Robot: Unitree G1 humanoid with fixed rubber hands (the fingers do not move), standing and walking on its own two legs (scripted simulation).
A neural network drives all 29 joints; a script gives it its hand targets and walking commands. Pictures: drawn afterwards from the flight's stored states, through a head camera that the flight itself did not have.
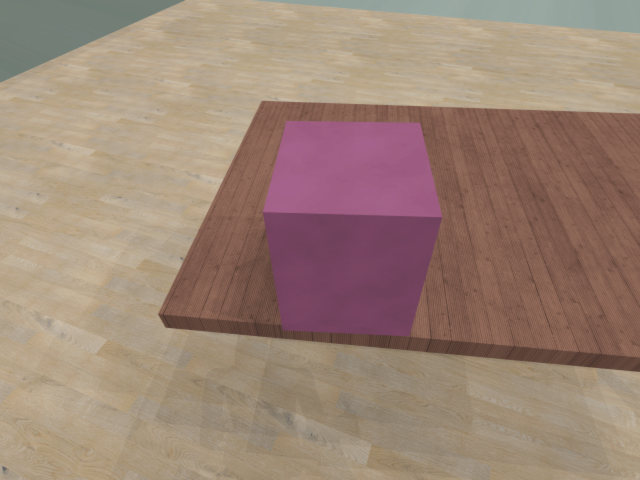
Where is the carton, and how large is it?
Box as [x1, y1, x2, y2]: [263, 121, 441, 335]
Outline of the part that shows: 286,121 263,210 282,328 284,330 409,335 441,219 441,213 420,124 400,122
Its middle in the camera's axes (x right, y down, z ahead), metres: +0.04 -0.02 +0.59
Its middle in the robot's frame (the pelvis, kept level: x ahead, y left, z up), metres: +0.48 -0.03 +0.06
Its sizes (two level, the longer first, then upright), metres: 0.210 0.200 0.250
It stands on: a table, 0.70 m high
